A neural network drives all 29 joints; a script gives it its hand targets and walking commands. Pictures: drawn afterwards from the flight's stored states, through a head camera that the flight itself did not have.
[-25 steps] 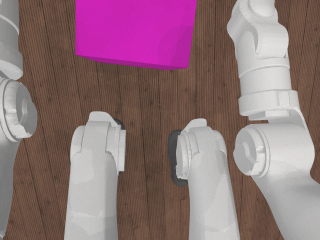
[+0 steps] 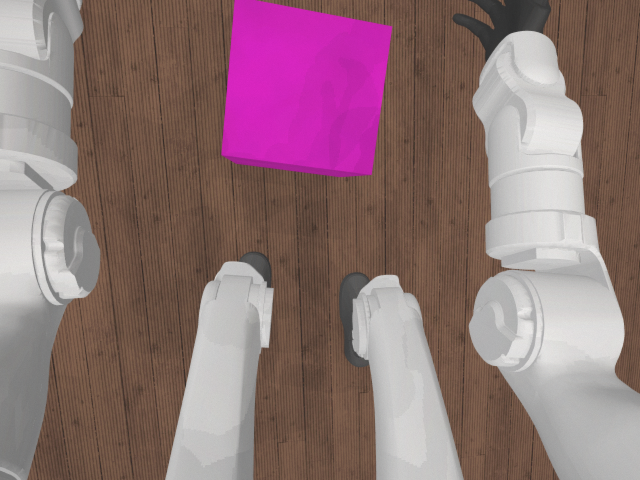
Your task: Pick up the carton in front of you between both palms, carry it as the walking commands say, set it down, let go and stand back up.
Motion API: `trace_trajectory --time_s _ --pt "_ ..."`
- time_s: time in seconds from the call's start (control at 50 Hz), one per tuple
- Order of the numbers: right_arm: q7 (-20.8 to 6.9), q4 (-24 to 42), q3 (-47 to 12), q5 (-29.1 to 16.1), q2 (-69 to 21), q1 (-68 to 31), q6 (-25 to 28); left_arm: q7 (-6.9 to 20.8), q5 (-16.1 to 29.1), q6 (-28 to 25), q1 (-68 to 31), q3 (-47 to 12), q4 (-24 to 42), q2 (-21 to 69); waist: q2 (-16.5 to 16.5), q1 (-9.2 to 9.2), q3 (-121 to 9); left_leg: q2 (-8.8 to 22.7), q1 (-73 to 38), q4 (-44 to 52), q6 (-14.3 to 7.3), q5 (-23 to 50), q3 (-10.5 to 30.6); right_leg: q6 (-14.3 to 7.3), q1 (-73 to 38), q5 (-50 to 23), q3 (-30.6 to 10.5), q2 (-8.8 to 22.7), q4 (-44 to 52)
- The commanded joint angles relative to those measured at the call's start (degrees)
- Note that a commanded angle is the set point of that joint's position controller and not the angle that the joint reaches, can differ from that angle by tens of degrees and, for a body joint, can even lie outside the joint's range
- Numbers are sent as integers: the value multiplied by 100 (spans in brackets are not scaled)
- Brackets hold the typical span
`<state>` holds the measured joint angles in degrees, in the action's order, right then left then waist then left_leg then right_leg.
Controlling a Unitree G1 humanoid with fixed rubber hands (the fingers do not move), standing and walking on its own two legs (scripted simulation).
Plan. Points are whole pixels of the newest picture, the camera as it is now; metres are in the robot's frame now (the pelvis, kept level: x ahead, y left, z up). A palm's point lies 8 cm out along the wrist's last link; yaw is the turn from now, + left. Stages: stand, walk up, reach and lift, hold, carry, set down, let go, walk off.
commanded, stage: set down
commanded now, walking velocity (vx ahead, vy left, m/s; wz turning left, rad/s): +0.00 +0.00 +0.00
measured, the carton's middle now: (299, 107) +0.52 +0.05 -0.42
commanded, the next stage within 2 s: let go in 0.24 s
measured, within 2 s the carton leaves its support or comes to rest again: neither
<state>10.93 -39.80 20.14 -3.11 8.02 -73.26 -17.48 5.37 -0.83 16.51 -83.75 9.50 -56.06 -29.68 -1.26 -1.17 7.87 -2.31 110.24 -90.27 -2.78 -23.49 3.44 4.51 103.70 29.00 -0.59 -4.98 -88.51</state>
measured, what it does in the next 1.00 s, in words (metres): rises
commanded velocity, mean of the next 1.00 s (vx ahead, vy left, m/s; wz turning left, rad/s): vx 0.00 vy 0.00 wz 0.00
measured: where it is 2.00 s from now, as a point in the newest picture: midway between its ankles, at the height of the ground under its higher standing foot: (304, 326)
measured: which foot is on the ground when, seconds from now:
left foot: down 0.00-1.00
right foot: down 0.00-1.00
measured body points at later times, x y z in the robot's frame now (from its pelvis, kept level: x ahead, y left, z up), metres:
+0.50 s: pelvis +0.04 -0.01 +0.13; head +0.35 +0.04 +0.46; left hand +0.53 +0.27 +0.01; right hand +0.54 -0.13 +0.01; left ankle +0.11 +0.09 -0.51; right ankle +0.09 -0.14 -0.51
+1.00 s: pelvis +0.10 -0.04 +0.21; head +0.23 -0.01 +0.64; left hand +0.35 +0.22 +0.11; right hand +0.36 -0.24 +0.12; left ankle +0.11 +0.09 -0.51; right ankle +0.09 -0.14 -0.51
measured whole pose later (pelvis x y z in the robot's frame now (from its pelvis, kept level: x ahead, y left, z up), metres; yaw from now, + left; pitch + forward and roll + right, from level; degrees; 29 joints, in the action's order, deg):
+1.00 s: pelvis +0.10 -0.04 +0.21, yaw +6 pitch +18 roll +0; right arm -1.9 -29.4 4.7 0.5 8.4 -2.4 -1.7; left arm 3.9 -2.9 0.8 -7.9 9.4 -34.7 -12.4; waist -2.4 -2.0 -1.0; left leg -1.2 39.2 -34.5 0.7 -13.0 3.0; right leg -0.9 36.4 17.9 -3.7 -3.1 -36.8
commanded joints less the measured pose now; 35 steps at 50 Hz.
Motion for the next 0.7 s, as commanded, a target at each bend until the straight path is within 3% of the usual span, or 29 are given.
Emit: trace_trajectory --time_s 0.0,0.1,0.28,0.38,0.44,0.54,0.68 --pt "-72 327 214 193 597 -1111 151 42 -69 -150 -1669 193 394 -560 1193 -135 -6688 75 -7325 1440 359 2401 209 -34 -618 -649 795 -183 1469" --pt "-158 437 291 476 394 -737 294 151 -213 -287 -1264 403 261 -375 1001 -189 -6618 41 -7524 1968 353 3053 82 27 -1317 -1167 736 -163 2153" --pt "-345 610 285 856 3 161 513 174 -702 -571 -378 899 342 -137 843 27 -6393 8 -7890 2945 331 3740 15 65 -2536 -1908 500 -85 3166" --pt "-562 1010 -24 1146 197 1569 707 -83 -1006 -658 1074 1092 1045 344 895 99 -7046 27 -9257 3325 381 4779 63 -4 -3067 -2346 467 -95 3657" --pt "-784 1329 -452 1125 372 2401 866 -283 -888 -765 2137 984 1757 685 734 80 -7126 51 -9745 3561 380 5145 102 -74 -3445 -2568 420 -71 3930" --pt "-1028 1406 -852 988 444 3345 1095 -304 -502 -1056 3334 718 2381 786 292 -50 -6169 58 -8915 4206 330 4304 5 -149 -4720 -2855 217 116 4373" --pt "-1105 1264 -1091 660 219 5054 1376 -98 -279 -1377 5165 514 2242 869 88 15 -4930 23 -8160 4850 245 3146 -198 -145 -6345 -3327 -117 340 4853"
